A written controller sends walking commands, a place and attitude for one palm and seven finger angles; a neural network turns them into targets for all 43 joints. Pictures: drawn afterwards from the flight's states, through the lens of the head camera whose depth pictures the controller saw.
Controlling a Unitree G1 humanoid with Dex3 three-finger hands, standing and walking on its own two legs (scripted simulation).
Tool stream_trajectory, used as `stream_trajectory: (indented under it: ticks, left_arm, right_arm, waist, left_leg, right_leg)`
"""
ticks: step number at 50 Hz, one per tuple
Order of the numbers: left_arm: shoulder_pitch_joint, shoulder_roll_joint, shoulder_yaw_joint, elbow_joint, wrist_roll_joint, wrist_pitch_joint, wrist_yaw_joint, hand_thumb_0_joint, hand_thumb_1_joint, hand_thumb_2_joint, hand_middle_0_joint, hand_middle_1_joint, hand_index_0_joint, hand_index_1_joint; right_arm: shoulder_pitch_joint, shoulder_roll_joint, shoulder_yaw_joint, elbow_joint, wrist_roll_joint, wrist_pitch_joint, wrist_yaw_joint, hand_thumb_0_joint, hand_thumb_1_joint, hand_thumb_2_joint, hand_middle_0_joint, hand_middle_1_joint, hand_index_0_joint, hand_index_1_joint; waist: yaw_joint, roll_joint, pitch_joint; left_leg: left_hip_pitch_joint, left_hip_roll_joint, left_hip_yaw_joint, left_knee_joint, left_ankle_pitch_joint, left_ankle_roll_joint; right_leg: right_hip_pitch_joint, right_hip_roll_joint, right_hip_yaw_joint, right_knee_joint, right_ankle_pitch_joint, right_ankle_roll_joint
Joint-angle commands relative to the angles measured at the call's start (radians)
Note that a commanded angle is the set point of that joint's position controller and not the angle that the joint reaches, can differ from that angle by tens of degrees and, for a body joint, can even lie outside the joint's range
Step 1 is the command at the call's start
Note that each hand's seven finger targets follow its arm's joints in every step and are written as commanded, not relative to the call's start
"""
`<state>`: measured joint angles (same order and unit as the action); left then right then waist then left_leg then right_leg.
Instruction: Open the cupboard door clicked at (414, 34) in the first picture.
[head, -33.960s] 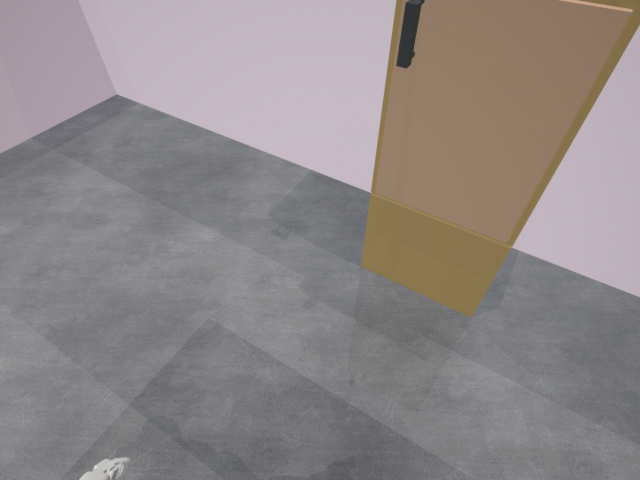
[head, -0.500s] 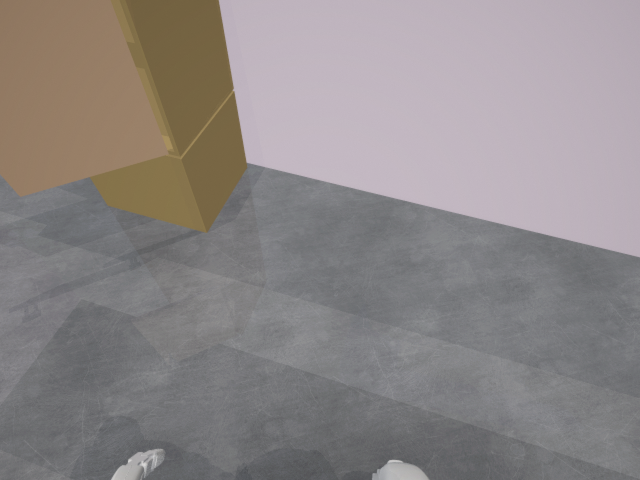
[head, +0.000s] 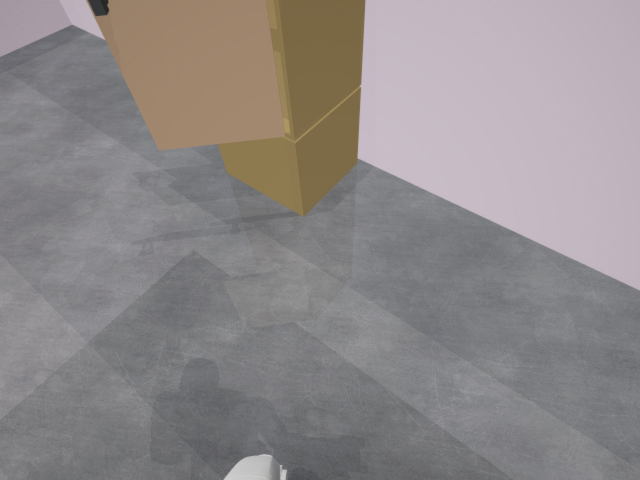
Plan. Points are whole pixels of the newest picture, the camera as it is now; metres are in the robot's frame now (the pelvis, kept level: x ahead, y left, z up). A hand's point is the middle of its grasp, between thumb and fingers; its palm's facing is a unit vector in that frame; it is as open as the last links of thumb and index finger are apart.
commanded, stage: turn to face it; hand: left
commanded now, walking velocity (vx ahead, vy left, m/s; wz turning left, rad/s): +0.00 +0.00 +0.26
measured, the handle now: out of the picture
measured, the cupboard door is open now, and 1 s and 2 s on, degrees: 44 44 44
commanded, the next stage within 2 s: take the last steps up to it in 0.06 s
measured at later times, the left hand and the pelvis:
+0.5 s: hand out of the picture +0.07 +0.26 -0.16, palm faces +0.15 -0.97 -0.18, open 7.4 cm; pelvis +0.03 +0.07 +0.01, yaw +7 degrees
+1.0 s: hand (162, 473) +0.14 +0.24 -0.15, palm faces +0.28 -0.92 -0.26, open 7.1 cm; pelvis +0.17 +0.06 +0.01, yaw +13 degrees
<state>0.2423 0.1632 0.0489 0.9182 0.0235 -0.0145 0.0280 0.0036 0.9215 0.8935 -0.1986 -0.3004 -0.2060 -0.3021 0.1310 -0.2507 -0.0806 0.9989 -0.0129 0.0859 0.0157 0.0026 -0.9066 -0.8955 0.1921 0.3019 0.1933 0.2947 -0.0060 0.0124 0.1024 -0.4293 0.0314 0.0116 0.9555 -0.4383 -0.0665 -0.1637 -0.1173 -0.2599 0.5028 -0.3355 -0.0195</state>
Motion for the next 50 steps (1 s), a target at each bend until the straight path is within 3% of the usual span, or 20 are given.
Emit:
stream_trajectory:
  ticks: [1,4,5,6,7,8,10,13,22,30,32,34,35,36,37,38,40,41,43,50]
  left_arm:
    - [0.112,0.203,0.051,-0.008,0.011,-0.01,0.006,0.0,0.9,0.9,-0.2,-0.3,-0.2,-0.3]
    - [0.08,0.215,0.052,0.003,0.003,-0.008,0.001,0.0,0.9,0.9,-0.2,-0.3,-0.2,-0.3]
    - [0.051,0.21,0.052,-0.001,-0.008,-0.005,-0.002,0.0,0.9,0.9,-0.2,-0.3,-0.2,-0.3]
    - [0.067,0.151,0.041,-0.024,-0.016,0.002,-0.009,0.0,0.9,0.9,-0.2,-0.3,-0.2,-0.3]
    - [0.017,0.107,0.017,-0.049,-0.017,0.014,-0.006,0.0,0.9,0.9,-0.2,-0.3,-0.2,-0.3]
    - [0.015,0.124,0.022,-0.049,-0.012,0.031,0.004,0.0,0.9,0.9,-0.2,-0.3,-0.2,-0.3]
    - [-0.02,0.121,0.032,-0.016,0.0,0.04,-0.005,0.0,0.9,0.9,-0.2,-0.3,-0.2,-0.3]
    - [0.014,0.117,0.036,0.021,0.011,0.036,-0.028,0.0,0.9,0.9,-0.2,-0.3,-0.2,-0.3]
    - [-0.071,0.101,0.034,-0.005,0.012,0.009,-0.042,0.0,0.9,0.9,-0.2,-0.3,-0.2,-0.3]
    - [-0.179,0.067,0.017,-0.042,0.006,-0.004,-0.046,0.0,0.9,0.9,-0.2,-0.3,-0.2,-0.3]
    - [-0.135,0.071,0.02,-0.032,0.004,-0.011,-0.043,0.0,0.9,0.9,-0.2,-0.3,-0.2,-0.3]
    - [-0.034,0.077,0.029,0.01,0.004,-0.02,-0.039,0.0,0.9,0.9,-0.2,-0.3,-0.2,-0.3]
    - [0.084,0.126,0.042,0.044,0.006,-0.031,-0.033,0.0,0.9,0.9,-0.2,-0.3,-0.2,-0.3]
    - [0.216,0.215,0.064,0.078,0.012,-0.042,-0.022,0.0,0.9,0.9,-0.2,-0.3,-0.2,-0.3]
    - [0.247,0.253,0.071,0.088,-0.001,-0.035,-0.018,0.0,0.9,0.9,-0.2,-0.3,-0.2,-0.3]
    - [0.177,0.204,0.068,0.073,-0.009,-0.036,-0.011,0.0,0.9,0.9,-0.2,-0.3,-0.2,-0.3]
    - [0.073,0.098,0.032,0.065,-0.01,-0.05,-0.01,0.0,0.9,0.9,-0.2,-0.3,-0.2,-0.3]
    - [0.056,0.067,0.02,0.066,-0.01,-0.058,-0.013,0.0,0.9,0.9,-0.2,-0.3,-0.2,-0.3]
    - [0.087,0.044,0.012,0.089,-0.012,-0.071,-0.014,0.0,0.9,0.9,-0.2,-0.3,-0.2,-0.3]
    - [0.196,0.068,0.01,0.156,-0.006,-0.088,-0.013,0.0,0.9,0.9,-0.2,-0.3,-0.2,-0.3]
  right_arm:
    - [-0.066,-0.004,0.013,-0.096,0.003,-0.043,0.001,0.0,-0.9,-0.9,0.2,0.3,0.2,0.3]
    - [0.005,-0.022,0.014,-0.077,0.0,-0.057,-0.004,0.0,-0.9,-0.9,0.2,0.3,0.2,0.3]
    - [0.073,-0.053,0.005,-0.06,-0.003,-0.066,-0.005,0.0,-0.9,-0.9,0.2,0.3,0.2,0.3]
    - [0.117,-0.158,-0.017,-0.055,-0.014,-0.077,-0.011,0.0,-0.9,-0.9,0.2,0.3,0.2,0.3]
    - [0.152,-0.222,-0.029,-0.05,-0.008,-0.067,-0.023,0.0,-0.9,-0.9,0.2,0.3,0.2,0.3]
    - [0.132,-0.203,-0.019,-0.053,-0.009,-0.06,-0.03,0.0,-0.9,-0.9,0.2,0.3,0.2,0.3]
    - [0.059,-0.149,-0.004,-0.076,-0.015,-0.071,-0.045,0.0,-0.9,-0.9,0.2,0.3,0.2,0.3]
    - [0.064,-0.111,0.011,-0.078,-0.011,-0.09,-0.044,0.0,-0.9,-0.9,0.2,0.3,0.2,0.3]
    - [0.231,-0.072,0.011,-0.026,-0.009,-0.124,-0.039,0.0,-0.9,-0.9,0.2,0.3,0.2,0.3]
    - [0.307,-0.065,0.021,0.023,-0.019,-0.131,-0.04,0.0,-0.9,-0.9,0.2,0.3,0.2,0.3]
    - [0.302,-0.062,0.024,0.038,-0.019,-0.13,-0.038,0.0,-0.9,-0.9,0.2,0.3,0.2,0.3]
    - [0.285,-0.05,0.03,0.048,-0.012,-0.13,-0.04,0.0,-0.9,-0.9,0.2,0.3,0.2,0.3]
    - [0.277,-0.036,0.033,0.047,-0.002,-0.138,-0.036,0.0,-0.9,-0.9,0.2,0.3,0.2,0.3]
    - [0.299,0.003,0.036,0.032,0.008,-0.146,-0.029,0.0,-0.9,-0.9,0.2,0.3,0.2,0.3]
    - [0.301,-0.034,0.022,0.016,-0.005,-0.136,-0.027,0.0,-0.9,-0.9,0.2,0.3,0.2,0.3]
    - [0.275,-0.05,0.01,0.032,-0.015,-0.126,-0.023,0.0,-0.9,-0.9,0.2,0.3,0.2,0.3]
    - [0.225,0.01,0.015,0.054,-0.014,-0.108,-0.011,0.0,-0.9,-0.9,0.2,0.3,0.2,0.3]
    - [0.255,0.044,0.018,0.065,-0.014,-0.097,-0.006,0.0,-0.9,-0.9,0.2,0.3,0.2,0.3]
    - [0.302,0.073,0.022,0.094,-0.013,-0.087,-0.002,0.0,-0.9,-0.9,0.2,0.3,0.2,0.3]
    - [0.153,0.074,0.019,0.052,-0.01,-0.08,0.007,0.0,-0.9,-0.9,0.2,0.3,0.2,0.3]
  waist:
    - [0.05,-0.241,-0.119]
    - [-0.002,-0.198,-0.146]
    - [-0.05,-0.142,-0.178]
    - [-0.065,0.135,-0.231]
    - [-0.081,0.278,-0.234]
    - [-0.066,0.167,-0.227]
    - [-0.036,0.219,-0.12]
    - [-0.008,0.118,-0.059]
    - [-0.027,0.1,-0.051]
    - [-0.035,0.088,-0.021]
    - [-0.004,0.071,-0.026]
    - [0.049,0.022,-0.041]
    - [0.101,-0.058,-0.09]
    - [0.139,-0.286,-0.172]
    - [0.117,-0.31,-0.16]
    - [0.094,-0.198,-0.066]
    - [0.038,-0.119,0.064]
    - [0.01,-0.117,0.069]
    - [-0.005,-0.136,0.022]
    - [0.017,-0.149,-0.024]
  left_leg:
    - [-0.017,-0.025,0.069,-0.176,-0.03,0.03]
    - [0.189,-0.052,0.101,-0.414,0.126,0.052]
    - [0.333,-0.021,0.078,-0.542,0.297,0.069]
    - [0.506,0.195,-0.191,-0.565,0.596,0.159]
    - [0.486,0.355,-0.356,-0.576,0.941,0.269]
    - [0.418,0.377,-0.281,-0.559,0.883,0.316]
    - [0.315,0.269,-0.261,-0.627,0.589,0.279]
    - [0.292,0.205,-0.232,-0.7,0.361,0.246]
    - [0.399,0.18,-0.259,-0.763,0.278,0.283]
    - [0.35,0.179,-0.28,-0.751,0.274,0.302]
    - [0.307,0.169,-0.259,-0.709,0.313,0.289]
    - [0.169,0.108,-0.198,-0.607,0.314,0.238]
    - [0.05,0.046,-0.135,-0.455,0.292,0.196]
    - [-0.151,-0.072,-0.027,-0.175,0.1,0.136]
    - [-0.235,-0.1,-0.027,0.079,-0.122,0.109]
    - [-0.261,-0.031,-0.083,0.193,-0.047,0.105]
    - [-0.22,0.023,-0.091,0.231,0.148,0.085]
    - [-0.18,0.035,-0.079,0.219,0.204,0.073]
    - [-0.154,0.032,-0.045,0.196,0.268,0.052]
    - [-0.235,0.056,0.019,0.044,0.313,0.019]
  right_leg:
    - [0.175,-0.25,0.171,-0.059,0.803,-0.095]
    - [0.086,-0.225,0.125,0.038,0.73,-0.051]
    - [0.001,-0.197,0.082,0.151,0.622,-0.008]
    - [-0.215,-0.076,0.035,0.339,0.181,0.061]
    - [-0.312,-0.005,0.129,0.495,-0.323,0.085]
    - [-0.29,-0.016,0.224,0.554,-0.338,0.067]
    - [-0.334,-0.013,0.24,0.594,-0.222,0.072]
    - [-0.39,0.002,0.234,0.66,-0.076,0.071]
    - [-0.481,0.005,0.204,0.522,0.017,0.08]
    - [-0.342,0.043,0.183,0.231,-0.001,0.048]
    - [-0.237,0.064,0.175,0.157,0.009,0.041]
    - [0.011,0.076,0.163,0.005,0.099,0.026]
    - [0.228,0.006,0.247,-0.073,0.088,0.002]
    - [0.446,-0.256,0.589,-0.183,-0.039,-0.097]
    - [0.402,-0.425,0.81,-0.296,-0.069,-0.169]
    - [0.265,-0.403,0.745,-0.326,-0.144,-0.177]
    - [0.018,-0.291,0.547,-0.369,-0.089,-0.094]
    - [-0.043,-0.246,0.423,-0.369,0.0,-0.063]
    - [-0.019,-0.179,0.277,-0.35,0.221,-0.024]
    - [0.133,-0.179,0.17,-0.284,0.634,-0.039]
